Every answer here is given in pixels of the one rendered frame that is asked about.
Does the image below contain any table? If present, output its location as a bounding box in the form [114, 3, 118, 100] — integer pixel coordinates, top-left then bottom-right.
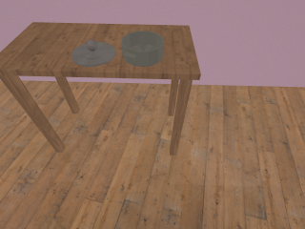
[0, 22, 201, 156]

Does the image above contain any knob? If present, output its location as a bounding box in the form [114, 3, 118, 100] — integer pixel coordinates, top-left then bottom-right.
[86, 39, 97, 52]

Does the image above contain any pot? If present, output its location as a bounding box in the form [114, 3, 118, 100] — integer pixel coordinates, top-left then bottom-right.
[121, 31, 164, 67]

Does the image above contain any lid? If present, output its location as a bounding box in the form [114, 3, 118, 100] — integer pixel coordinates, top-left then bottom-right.
[71, 42, 116, 67]

